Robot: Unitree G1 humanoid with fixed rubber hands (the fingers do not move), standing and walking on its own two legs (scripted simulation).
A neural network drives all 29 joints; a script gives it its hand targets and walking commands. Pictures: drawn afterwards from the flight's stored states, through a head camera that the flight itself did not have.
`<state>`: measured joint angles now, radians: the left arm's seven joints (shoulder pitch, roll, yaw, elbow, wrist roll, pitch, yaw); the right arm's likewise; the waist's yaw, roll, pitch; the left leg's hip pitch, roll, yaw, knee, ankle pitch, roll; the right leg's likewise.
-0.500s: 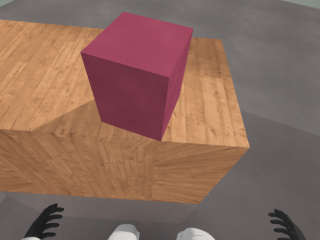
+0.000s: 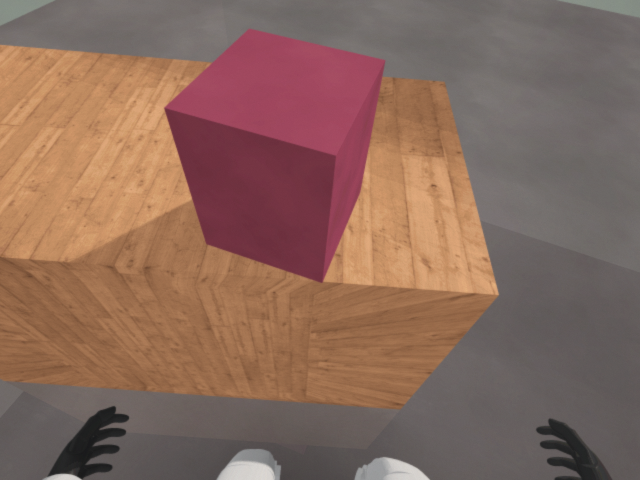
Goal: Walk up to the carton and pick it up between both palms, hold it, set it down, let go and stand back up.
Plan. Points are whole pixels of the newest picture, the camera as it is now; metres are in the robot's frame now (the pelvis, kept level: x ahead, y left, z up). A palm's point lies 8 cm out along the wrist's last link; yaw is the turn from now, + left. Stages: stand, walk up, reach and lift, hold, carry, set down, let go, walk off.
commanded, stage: walk up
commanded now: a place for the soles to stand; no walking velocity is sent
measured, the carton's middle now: (287, 161) +0.51 +0.08 +0.09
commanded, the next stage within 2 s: none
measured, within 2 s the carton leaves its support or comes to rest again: neither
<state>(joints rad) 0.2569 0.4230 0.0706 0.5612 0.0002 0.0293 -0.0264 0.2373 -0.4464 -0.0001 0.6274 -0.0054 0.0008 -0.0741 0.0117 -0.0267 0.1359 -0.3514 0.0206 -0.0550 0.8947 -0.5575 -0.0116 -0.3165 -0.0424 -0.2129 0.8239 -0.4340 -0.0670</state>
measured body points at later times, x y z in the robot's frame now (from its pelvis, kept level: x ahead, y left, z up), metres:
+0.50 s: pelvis +0.00 +0.00 +0.00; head +0.02 +0.02 +0.45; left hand +0.13 +0.32 -0.08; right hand +0.14 -0.32 -0.06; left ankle +0.02 +0.14 -0.70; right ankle +0.02 -0.08 -0.70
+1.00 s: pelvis +0.03 +0.10 -0.01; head +0.04 +0.10 +0.44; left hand +0.10 +0.44 -0.07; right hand +0.17 -0.19 -0.10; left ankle +0.08 +0.23 -0.70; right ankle +0.02 -0.07 -0.70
